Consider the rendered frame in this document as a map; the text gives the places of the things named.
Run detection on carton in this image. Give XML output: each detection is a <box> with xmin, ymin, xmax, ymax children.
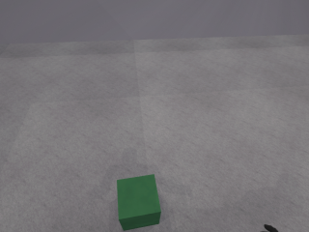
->
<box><xmin>117</xmin><ymin>174</ymin><xmax>161</xmax><ymax>231</ymax></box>

